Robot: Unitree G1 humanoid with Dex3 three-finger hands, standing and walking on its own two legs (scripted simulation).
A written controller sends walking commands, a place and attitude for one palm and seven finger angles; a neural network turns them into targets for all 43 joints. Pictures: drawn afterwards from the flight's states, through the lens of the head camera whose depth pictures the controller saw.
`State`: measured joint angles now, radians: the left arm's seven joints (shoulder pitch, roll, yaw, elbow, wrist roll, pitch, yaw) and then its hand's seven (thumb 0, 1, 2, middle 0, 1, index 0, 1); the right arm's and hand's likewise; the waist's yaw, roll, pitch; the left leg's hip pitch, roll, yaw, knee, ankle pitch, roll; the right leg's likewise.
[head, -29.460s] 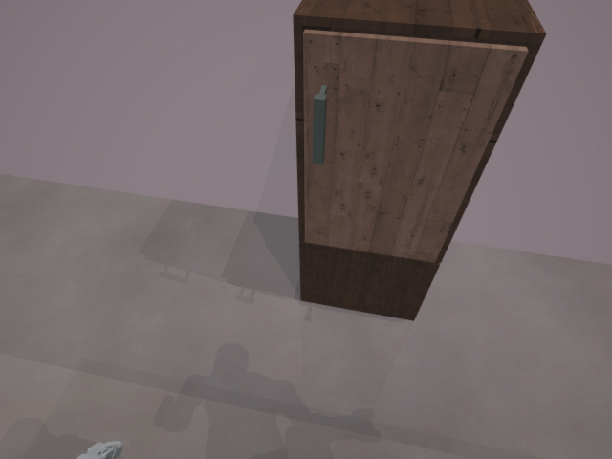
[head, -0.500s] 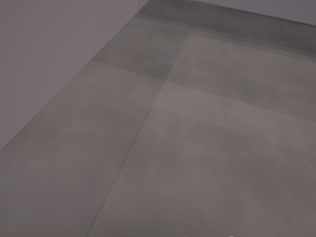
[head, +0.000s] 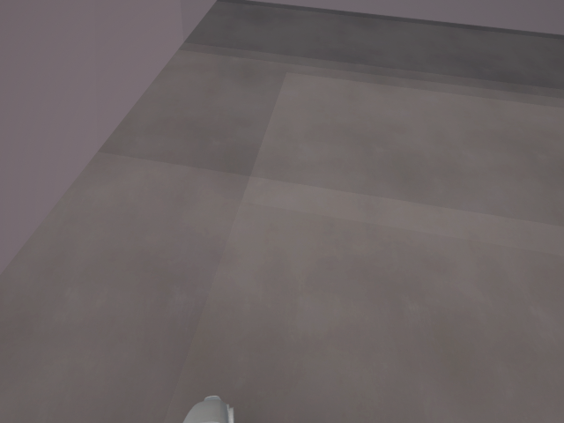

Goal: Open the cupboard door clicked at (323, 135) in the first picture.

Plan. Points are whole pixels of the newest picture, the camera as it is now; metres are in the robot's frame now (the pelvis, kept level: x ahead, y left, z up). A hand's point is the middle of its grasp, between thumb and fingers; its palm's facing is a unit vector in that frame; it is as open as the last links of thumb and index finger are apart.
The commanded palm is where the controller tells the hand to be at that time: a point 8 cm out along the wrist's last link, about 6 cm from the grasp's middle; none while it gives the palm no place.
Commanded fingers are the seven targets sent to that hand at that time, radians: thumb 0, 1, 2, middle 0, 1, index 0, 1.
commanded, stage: walk to a spot facing it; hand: left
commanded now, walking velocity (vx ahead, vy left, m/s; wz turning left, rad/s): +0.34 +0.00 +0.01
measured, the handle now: out of the picture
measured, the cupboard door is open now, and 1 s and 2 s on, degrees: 46 46 46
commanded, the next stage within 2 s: turn to face it in 0.12 s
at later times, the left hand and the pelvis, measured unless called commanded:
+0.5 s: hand (186, 324) +0.30 +0.19 -0.17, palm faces +0.11 -0.97 -0.23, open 7.4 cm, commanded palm none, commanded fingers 0.00 0.90 0.90 -0.20 -0.30 -0.20 -0.30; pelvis +0.22 -0.01 -0.01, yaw +6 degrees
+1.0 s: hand (172, 319) +0.31 +0.22 -0.16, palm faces +0.41 -0.86 -0.29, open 7.4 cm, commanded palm none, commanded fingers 0.00 0.90 0.90 -0.20 -0.30 -0.20 -0.30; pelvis +0.31 -0.02 -0.01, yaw +24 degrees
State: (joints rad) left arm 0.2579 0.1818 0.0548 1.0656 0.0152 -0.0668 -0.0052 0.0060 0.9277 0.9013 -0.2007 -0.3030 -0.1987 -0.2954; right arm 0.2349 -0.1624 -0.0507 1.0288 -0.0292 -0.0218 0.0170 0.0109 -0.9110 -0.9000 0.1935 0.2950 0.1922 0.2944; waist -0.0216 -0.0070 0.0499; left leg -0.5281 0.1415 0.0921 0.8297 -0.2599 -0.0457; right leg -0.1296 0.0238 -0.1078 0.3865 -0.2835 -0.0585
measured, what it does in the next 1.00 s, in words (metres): walks ahead, turning left: left foot, then right foot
